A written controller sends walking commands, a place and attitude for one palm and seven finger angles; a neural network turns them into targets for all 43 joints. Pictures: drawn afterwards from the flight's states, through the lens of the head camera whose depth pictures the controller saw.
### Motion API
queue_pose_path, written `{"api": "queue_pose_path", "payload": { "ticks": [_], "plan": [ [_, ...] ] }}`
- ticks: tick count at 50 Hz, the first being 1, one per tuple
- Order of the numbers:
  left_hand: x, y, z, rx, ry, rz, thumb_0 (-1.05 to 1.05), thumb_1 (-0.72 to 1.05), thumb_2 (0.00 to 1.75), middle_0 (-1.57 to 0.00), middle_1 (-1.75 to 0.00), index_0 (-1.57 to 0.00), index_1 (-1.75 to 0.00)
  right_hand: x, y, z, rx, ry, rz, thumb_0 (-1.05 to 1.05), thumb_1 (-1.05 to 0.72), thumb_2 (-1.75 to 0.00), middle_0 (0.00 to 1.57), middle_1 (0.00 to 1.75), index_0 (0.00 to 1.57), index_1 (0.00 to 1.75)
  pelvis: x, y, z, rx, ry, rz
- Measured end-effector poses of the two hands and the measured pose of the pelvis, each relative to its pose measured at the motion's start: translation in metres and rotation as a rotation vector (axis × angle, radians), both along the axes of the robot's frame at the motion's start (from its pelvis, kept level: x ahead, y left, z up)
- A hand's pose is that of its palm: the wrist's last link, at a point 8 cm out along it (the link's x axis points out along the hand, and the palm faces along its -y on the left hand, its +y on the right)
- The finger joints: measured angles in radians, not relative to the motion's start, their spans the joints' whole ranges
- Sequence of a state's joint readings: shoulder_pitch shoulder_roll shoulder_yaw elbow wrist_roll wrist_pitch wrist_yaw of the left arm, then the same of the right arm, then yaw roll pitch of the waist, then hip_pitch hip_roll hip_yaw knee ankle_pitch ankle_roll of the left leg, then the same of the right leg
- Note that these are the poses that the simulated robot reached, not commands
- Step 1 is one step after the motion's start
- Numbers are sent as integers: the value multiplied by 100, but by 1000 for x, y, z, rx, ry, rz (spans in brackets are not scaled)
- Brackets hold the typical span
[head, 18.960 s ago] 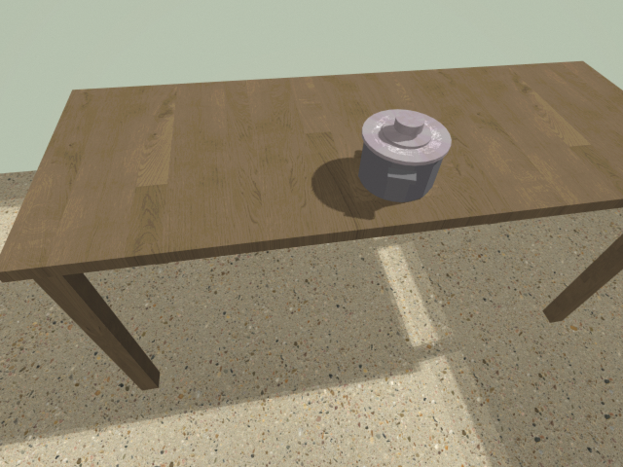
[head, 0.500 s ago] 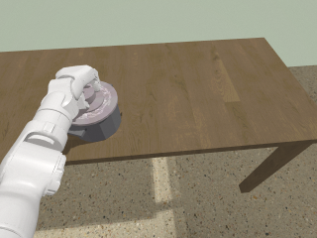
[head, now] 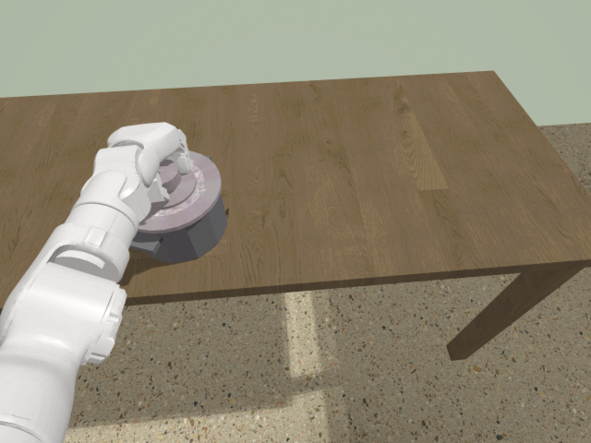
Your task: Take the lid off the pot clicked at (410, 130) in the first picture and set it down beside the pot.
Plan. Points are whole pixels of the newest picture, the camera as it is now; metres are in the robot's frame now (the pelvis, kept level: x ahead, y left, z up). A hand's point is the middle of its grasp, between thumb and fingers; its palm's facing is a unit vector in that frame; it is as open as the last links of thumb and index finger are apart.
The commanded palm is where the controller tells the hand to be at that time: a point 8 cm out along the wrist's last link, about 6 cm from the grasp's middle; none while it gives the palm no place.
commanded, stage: close the fingers and squeeze the knob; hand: left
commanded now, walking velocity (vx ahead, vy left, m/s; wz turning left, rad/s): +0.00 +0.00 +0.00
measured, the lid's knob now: (161, 175) +0.50 +0.18 +0.07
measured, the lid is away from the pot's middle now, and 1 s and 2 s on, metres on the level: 0.00 0.01 0.01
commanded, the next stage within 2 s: lift the lid straight up in 0.42 s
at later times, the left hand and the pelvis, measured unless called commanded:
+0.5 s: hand (156, 177) +0.48 +0.18 +0.09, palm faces -0.39 -0.06 -0.92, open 8.4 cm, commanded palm +0.48 +0.18 +0.14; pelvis +0.00 +0.00 +0.00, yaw +0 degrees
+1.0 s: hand (150, 163) +0.48 +0.19 +0.11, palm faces -0.35 -0.07 -0.93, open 8.3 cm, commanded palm +0.48 +0.19 +0.18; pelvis +0.00 +0.01 +0.00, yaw +0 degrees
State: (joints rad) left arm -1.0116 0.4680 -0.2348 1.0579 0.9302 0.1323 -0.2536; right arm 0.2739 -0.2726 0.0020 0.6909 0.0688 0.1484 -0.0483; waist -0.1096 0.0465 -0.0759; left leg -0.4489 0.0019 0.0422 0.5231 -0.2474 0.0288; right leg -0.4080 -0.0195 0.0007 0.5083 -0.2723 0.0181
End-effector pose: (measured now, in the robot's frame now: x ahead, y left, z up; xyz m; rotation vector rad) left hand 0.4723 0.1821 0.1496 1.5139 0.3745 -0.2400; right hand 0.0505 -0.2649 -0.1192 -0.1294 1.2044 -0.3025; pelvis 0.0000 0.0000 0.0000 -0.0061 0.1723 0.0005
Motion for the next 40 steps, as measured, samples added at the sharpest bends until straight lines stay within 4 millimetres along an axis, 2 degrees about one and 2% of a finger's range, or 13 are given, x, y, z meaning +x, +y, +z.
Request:
{"api": "queue_pose_path", "payload": {
  "ticks": [40],
  "plan": [
    [10, 3, 2, -17, 5, -3, 2, 8, 86, -60, -100, -64, -100, -32, 1, 4, -42, 26, -52, 1, -90, -90, 20, 30, 20, 30, -3, 5, 1, -3, 10, -12]
  ]
}}
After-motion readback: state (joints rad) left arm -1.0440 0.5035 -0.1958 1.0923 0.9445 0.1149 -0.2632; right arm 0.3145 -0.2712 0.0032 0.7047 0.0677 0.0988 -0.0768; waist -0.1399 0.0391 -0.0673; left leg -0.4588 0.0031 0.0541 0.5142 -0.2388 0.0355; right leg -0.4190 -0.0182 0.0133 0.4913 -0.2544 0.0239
